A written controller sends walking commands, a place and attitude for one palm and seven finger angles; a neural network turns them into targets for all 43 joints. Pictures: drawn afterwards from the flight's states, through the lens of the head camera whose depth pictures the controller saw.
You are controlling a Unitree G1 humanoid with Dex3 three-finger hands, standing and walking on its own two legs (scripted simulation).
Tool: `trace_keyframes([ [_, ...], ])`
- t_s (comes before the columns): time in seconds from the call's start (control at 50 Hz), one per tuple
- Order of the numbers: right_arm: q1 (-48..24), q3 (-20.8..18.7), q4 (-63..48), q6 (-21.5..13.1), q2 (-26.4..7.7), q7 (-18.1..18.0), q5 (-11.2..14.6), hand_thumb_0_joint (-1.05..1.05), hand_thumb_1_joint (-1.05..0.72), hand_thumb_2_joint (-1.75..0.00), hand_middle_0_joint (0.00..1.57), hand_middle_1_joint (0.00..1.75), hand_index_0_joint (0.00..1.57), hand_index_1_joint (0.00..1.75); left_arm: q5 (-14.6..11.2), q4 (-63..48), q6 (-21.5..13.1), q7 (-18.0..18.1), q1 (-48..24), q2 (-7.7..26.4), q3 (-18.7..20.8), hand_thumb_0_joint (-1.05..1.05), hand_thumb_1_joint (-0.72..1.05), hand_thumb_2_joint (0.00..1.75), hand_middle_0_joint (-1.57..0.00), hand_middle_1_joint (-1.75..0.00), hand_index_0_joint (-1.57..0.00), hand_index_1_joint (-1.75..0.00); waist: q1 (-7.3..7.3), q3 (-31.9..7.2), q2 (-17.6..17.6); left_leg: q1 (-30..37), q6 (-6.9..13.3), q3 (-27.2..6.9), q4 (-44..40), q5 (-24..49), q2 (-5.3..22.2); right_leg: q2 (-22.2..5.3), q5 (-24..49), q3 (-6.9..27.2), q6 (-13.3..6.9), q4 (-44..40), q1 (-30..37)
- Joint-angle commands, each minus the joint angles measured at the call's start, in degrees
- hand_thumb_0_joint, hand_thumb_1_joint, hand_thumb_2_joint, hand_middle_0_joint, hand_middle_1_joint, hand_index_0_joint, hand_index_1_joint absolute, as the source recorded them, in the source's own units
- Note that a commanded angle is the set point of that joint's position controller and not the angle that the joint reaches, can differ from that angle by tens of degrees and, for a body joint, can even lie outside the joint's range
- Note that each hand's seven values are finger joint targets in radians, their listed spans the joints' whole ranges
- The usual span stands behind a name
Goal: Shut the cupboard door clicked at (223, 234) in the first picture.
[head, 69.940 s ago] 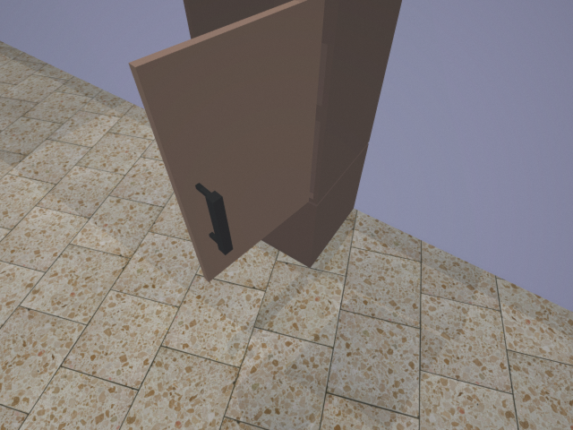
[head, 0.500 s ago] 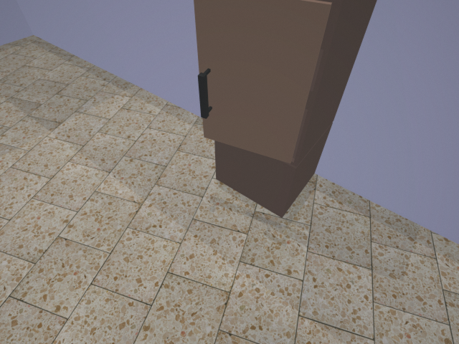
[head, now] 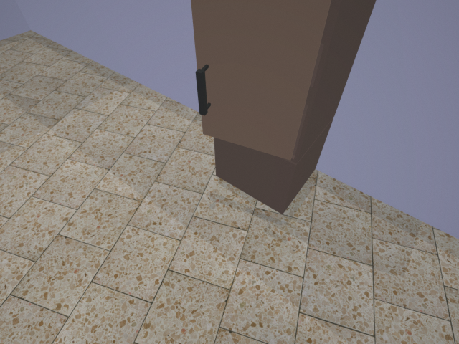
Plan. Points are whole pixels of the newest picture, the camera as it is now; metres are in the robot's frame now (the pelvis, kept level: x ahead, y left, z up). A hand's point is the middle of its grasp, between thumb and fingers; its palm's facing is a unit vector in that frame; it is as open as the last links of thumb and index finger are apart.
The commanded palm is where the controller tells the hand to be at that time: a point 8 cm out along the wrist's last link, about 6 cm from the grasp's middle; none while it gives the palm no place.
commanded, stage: walk to a spot facing it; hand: left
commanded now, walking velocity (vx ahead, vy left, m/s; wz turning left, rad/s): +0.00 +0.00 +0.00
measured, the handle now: (204, 90) +0.95 +0.14 -0.10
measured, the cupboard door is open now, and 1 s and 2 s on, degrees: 13 13 13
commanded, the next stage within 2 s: none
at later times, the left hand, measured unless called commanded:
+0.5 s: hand out of the picture +0.02 +0.21 -0.20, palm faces +0.20 -0.95 -0.22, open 7.4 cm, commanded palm none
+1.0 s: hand out of the picture -0.04 +0.18 -0.16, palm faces +0.46 -0.83 -0.32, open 7.4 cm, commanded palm none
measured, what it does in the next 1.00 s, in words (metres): steps on the spot, turning left: right foot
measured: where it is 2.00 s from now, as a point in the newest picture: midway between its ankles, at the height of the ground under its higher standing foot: outside the picture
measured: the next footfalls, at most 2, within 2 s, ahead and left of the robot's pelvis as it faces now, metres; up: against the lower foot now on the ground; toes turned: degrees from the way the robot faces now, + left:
right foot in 0.84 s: +0.06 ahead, -0.14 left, +0.00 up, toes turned +25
left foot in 1.14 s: -0.05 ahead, +0.11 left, +0.00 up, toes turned +39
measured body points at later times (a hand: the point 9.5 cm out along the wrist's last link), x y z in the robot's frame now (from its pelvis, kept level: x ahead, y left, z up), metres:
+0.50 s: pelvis -0.01 +0.01 -0.02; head +0.03 +0.04 +0.42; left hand +0.01 +0.26 -0.18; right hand +0.06 -0.22 -0.17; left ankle +0.00 +0.11 -0.75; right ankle -0.03 -0.11 -0.73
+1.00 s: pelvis -0.01 -0.04 -0.01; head +0.05 -0.04 +0.44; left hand -0.06 +0.23 -0.14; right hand +0.18 -0.25 -0.16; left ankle -0.07 +0.08 -0.68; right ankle +0.02 -0.16 -0.74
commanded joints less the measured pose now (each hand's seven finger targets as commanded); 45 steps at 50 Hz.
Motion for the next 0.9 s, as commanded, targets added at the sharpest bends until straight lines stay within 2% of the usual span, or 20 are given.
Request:
trace_keyframes([
  [0.0,3.13,-1.08,-1.6,-0.93,-6.63,-0.15,0.2,0.0,-0.9,-0.9,0.2,0.3,0.2,0.3,-0.17,-1.39,-0.54,0.12,3.13,7.36,1.24,0.0,0.9,0.9,-0.2,-0.3,-0.2,-0.3,0.15,1.19,-0.03,2.43,1.07,-6.44,-3.72,6.49,5.38,-5.68,9.01,5.3,-1.36,-5.21,-3.69],
  [0.16,2.67,-0.92,-2.49,-0.07,-5.55,0.11,0.16,0.0,-0.9,-0.9,0.2,0.3,0.2,0.3,-0.25,-2.6,0.22,0.45,3.15,7.77,2.01,0.0,0.9,0.9,-0.2,-0.3,-0.2,-0.3,0.51,0.87,-0.37,-0.43,0.52,-6.56,-0.12,10.09,4.53,-7.32,13.27,2.81,-0.96,-1.3,-2.05],
  [0.24,1.38,-1.82,-5.04,0.75,-6.33,0.39,0.17,0.0,-0.9,-0.9,0.2,0.3,0.2,0.3,-0.02,-5.25,0.85,0.47,2.7,10.13,3.68,0.0,0.9,0.9,-0.2,-0.3,-0.2,-0.3,0.86,-0.32,-3.07,-4.85,0.02,-6.04,6.63,9.07,2.29,-11.01,15.0,2.96,-3.12,0.63,-1.17],
  [0.28,0.77,-2.33,-6.42,1.26,-5.61,0.66,0.06,0.0,-0.9,-0.9,0.2,0.3,0.2,0.3,0.1,-6.93,1.18,0.48,2.02,11.32,4.56,0.0,0.9,0.9,-0.2,-0.3,-0.2,-0.3,1.06,-0.15,-6.67,-7.92,-0.63,-4.78,13.48,3.59,0.65,-14.99,15.03,4.39,-5.65,-0.54,-1.38],
  [0.34,-1.02,-3.19,-9.31,2.08,-5.79,1.17,-0.04,0.0,-0.9,-0.9,0.2,0.3,0.2,0.3,0.85,-9.47,1.29,0.69,-0.23,11.94,5.21,0.0,0.9,0.9,-0.2,-0.3,-0.2,-0.3,1.01,1.46,-10.25,-12.5,-1.33,-4.31,25.11,-15.49,0.7,-21.11,21.01,5.16,-10.02,-1.18,-2.65],
  [0.38,0.07,-3.29,-9.96,1.91,-5.54,1.69,0.15,0.0,-0.9,-0.9,0.2,0.3,0.2,0.3,0.83,-10.89,1.26,0.54,-2.59,12.53,5.64,0.0,0.9,0.9,-0.2,-0.3,-0.2,-0.3,-0.45,2.01,-7.26,-9.45,-1.34,-4.88,16.0,-11.64,2.25,-20.79,23.78,1.23,-7.92,4.86,-3.94],
  [0.4,2.78,-3.34,-9.81,1.51,-6.68,1.77,0.0,0.0,-0.9,-0.9,0.2,0.3,0.2,0.3,0.43,-11.7,1.47,0.28,-2.76,12.29,5.66,0.0,0.9,0.9,-0.2,-0.3,-0.2,-0.3,-1.58,-0.13,-1.2,-3.39,-0.19,-7.12,8.49,3.39,3.35,-17.29,19.56,-2.63,-4.1,11.2,-7.21],
  [0.42,5.19,-3.93,-10.01,1.0,-10.58,1.59,-0.72,0.0,-0.9,-0.9,0.2,0.3,0.2,0.3,-0.07,-12.93,1.82,-0.03,-0.9,9.67,5.36,0.0,0.9,0.9,-0.2,-0.3,-0.2,-0.3,-1.89,-1.68,13.06,1.46,4.47,-20.99,2.44,23.61,11.84,-9.02,3.84,-7.74,1.66,21.94,-14.35],
  [0.44,7.76,-4.78,-9.66,1.17,-13.68,1.21,-1.1,0.0,-0.9,-0.9,0.2,0.3,0.2,0.3,0.03,-14.61,2.13,0.12,-2.88,8.4,4.51,0.0,0.9,0.9,-0.2,-0.3,-0.2,-0.3,-3.12,-2.15,17.02,1.83,10.81,-31.34,-3.34,27.74,19.36,-3.63,-22.16,-4.85,3.27,33.2,-18.62],
  [0.46,8.85,-4.94,-9.16,1.18,-14.68,0.72,-1.31,0.0,-0.9,-0.9,0.2,0.3,0.2,0.3,0.46,-15.29,2.99,0.31,-5.95,8.78,4.88,0.0,0.9,0.9,-0.2,-0.3,-0.2,-0.3,-4.02,-2.74,14.41,-0.05,10.6,-33.5,-5.76,17.05,18.51,-3.45,-20.81,1.18,2.41,40.67,-20.76],
  [0.5,4.13,-4.51,-10.99,0.74,-13.2,0.22,-1.17,0.0,-0.9,-0.9,0.2,0.3,0.2,0.3,0.56,-15.46,2.65,-0.29,-6.5,9.16,5.27,0.0,0.9,0.9,-0.2,-0.3,-0.2,-0.3,-1.57,-1.18,7.57,-2.45,9.23,-29.99,-5.96,8.43,15.33,-4.46,-11.98,4.1,2.92,43.85,-23.87],
  [0.56,1.47,-4.34,-12.2,0.13,-12.91,0.08,-0.93,0.0,-0.9,-0.9,0.2,0.3,0.2,0.3,0.37,-15.62,2.22,-0.86,-5.6,8.9,5.13,0.0,0.9,0.9,-0.2,-0.3,-0.2,-0.3,-0.48,-3.75,4.82,-0.13,8.91,-26.08,-4.8,12.32,12.14,-3.97,-8.38,3.62,4.15,39.73,-22.73],
  [0.7,-0.55,-5.76,-13.71,1.43,-15.02,0.92,-1.22,0.0,-0.9,-0.9,0.2,0.3,0.2,0.3,0.17,-17.73,2.48,-0.85,-5.66,8.68,4.73,0.0,0.9,0.9,-0.2,-0.3,-0.2,-0.3,-0.88,-4.68,9.21,-3.05,8.41,-28.61,-4.62,5.74,8.79,-0.38,-10.65,1.74,3.97,23.08,-14.78],
  [0.74,-2.28,-6.17,-14.58,1.78,-15.2,1.2,-0.97,0.0,-0.9,-0.9,0.2,0.3,0.2,0.3,0.01,-17.29,2.29,-0.72,-2.33,9.7,4.76,0.0,0.9,0.9,-0.2,-0.3,-0.2,-0.3,0.54,-5.6,10.03,-5.97,7.08,-28.64,-2.86,5.33,6.81,1.06,-8.09,1.47,3.51,14.34,-8.23],
  [0.76,-4.32,-6.21,-15.63,2.07,-14.62,1.3,-0.62,0.0,-0.9,-0.9,0.2,0.3,0.2,0.3,-0.13,-16.58,2.17,-0.57,0.51,10.4,5.16,0.0,0.9,0.9,-0.2,-0.3,-0.2,-0.3,2.1,-5.31,9.27,-11.38,5.54,-27.57,-1.71,0.63,5.0,0.97,-4.28,0.78,3.31,7.8,-1.56],
  [0.78,-5.13,-6.18,-16.42,2.35,-12.9,1.52,-0.21,0.0,-0.9,-0.9,0.2,0.3,0.2,0.3,0.16,-16.34,1.83,-0.35,2.88,12.4,5.7,0.0,0.9,0.9,-0.2,-0.3,-0.2,-0.3,3.3,-5.07,4.03,-17.45,2.65,-24.99,2.21,-6.35,1.12,-2.48,-4.14,3.82,1.9,-1.36,4.39],
  [0.8,-4.38,-5.95,-17.31,2.45,-9.36,1.85,0.25,0.0,-0.9,-0.9,0.2,0.3,0.2,0.3,1.14,-17.02,1.45,0.14,2.84,17.5,6.82,0.0,0.9,0.9,-0.2,-0.3,-0.2,-0.3,3.33,-3.53,-10.51,-26.94,-1.78,-16.32,16.45,-16.29,-6.44,-16.79,-14.31,21.19,-3.65,-10.33,6.51],
  [0.82,-4.57,-6.09,-17.91,2.36,-9.61,2.17,-0.41,0.0,-0.9,-0.9,0.2,0.3,0.2,0.3,1.08,-18.6,1.77,0.32,-2.07,18.96,6.35,0.0,0.9,0.9,-0.2,-0.3,-0.2,-0.3,2.32,-0.54,-14.24,-25.99,-2.74,-11.0,34.11,-20.55,-7.24,-27.23,-13.56,26.04,-8.74,-13.24,-3.53],
  [0.84,-3.17,-6.43,-17.89,2.87,-10.66,2.36,-0.79,0.0,-0.9,-0.9,0.2,0.3,0.2,0.3,0.63,-19.74,1.58,0.64,-5.68,17.02,6.19,0.0,0.9,0.9,-0.2,-0.3,-0.2,-0.3,-0.12,-0.99,-9.19,-23.16,-2.28,-11.97,42.81,-19.52,-4.4,-26.09,-9.71,23.01,-10.04,-10.75,-8.56],
  [0.88,-3.08,-5.79,-16.95,2.74,-9.67,3.0,-0.62,0.0,-0.9,-0.9,0.2,0.3,0.2,0.3,0.66,-20.0,0.81,0.61,-8.7,12.76,5.29,0.0,0.9,0.9,-0.2,-0.3,-0.2,-0.3,-1.77,0.66,-12.46,-24.61,-3.07,-9.79,45.69,-15.7,-1.07,-19.41,12.08,11.27,-8.83,-3.19,-4.67],
])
